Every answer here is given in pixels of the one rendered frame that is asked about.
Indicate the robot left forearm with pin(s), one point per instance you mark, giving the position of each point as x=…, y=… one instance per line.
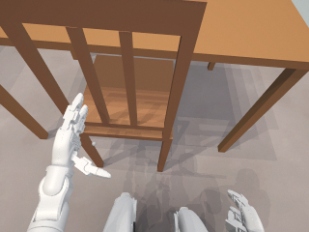
x=54, y=192

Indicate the robot thigh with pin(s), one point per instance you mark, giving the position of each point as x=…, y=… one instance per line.
x=122, y=215
x=187, y=221

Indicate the right robot hand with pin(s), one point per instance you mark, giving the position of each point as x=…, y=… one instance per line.
x=245, y=220

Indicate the table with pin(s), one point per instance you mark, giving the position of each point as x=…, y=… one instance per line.
x=264, y=33

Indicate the left robot hand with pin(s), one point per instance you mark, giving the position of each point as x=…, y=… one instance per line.
x=67, y=139

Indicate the right robot thigh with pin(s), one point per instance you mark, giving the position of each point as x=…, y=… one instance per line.
x=187, y=221

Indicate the left robot thigh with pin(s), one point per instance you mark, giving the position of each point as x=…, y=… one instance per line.
x=122, y=215

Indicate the chair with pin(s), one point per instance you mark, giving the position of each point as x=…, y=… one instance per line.
x=127, y=97

